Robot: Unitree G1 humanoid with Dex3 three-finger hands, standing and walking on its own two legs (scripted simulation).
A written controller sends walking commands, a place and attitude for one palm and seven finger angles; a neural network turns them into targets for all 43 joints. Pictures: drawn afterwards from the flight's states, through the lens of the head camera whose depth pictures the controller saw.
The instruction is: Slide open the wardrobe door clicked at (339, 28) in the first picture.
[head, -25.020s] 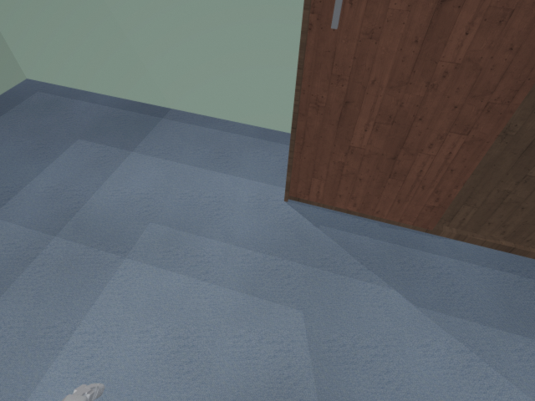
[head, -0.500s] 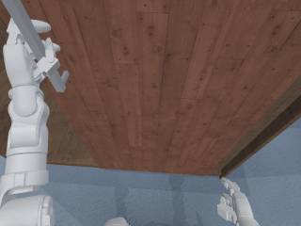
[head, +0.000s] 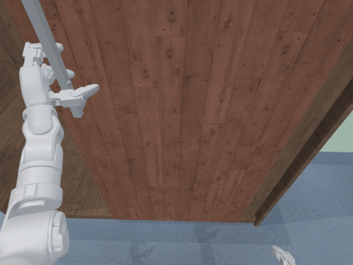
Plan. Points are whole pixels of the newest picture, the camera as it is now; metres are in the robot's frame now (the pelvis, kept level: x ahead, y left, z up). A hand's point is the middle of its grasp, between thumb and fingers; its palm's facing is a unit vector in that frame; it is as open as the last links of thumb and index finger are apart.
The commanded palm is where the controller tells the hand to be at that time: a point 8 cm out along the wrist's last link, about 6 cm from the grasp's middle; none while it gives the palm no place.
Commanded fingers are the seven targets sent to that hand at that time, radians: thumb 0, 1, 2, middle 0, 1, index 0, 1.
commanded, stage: loosen the grip on the handle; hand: left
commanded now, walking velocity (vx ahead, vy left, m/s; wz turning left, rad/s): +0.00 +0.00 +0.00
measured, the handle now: (58, 53) +0.46 +0.26 +0.26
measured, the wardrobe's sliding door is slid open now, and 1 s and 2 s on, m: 0.56 0.56 0.56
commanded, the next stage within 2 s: slip the hand off the handle in 0.28 s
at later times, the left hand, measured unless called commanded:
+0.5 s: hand (64, 84) +0.42 +0.25 +0.22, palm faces +0.38 -0.92 -0.11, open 14.7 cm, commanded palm +0.38 +0.31 +0.21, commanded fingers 0.00 -0.55 0.20 -0.25 -1.15 -0.25 -1.15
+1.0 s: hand (28, 85) +0.41 +0.33 +0.22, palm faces +0.43 -0.90 -0.12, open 14.7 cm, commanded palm +0.36 +0.36 +0.21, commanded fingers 0.00 -0.55 0.20 -0.25 -1.15 -0.25 -1.15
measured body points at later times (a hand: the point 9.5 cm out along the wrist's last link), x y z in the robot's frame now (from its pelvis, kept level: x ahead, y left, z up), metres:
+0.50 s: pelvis +0.04 +0.00 +0.00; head +0.05 +0.00 +0.45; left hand +0.39 +0.30 +0.22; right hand +0.18 -0.25 -0.09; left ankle +0.07 +0.13 -0.73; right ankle +0.03 -0.12 -0.73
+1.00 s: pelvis +0.05 +0.00 +0.00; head +0.07 +0.00 +0.45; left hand +0.38 +0.37 +0.22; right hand +0.17 -0.26 -0.11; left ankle +0.07 +0.13 -0.73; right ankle +0.03 -0.12 -0.73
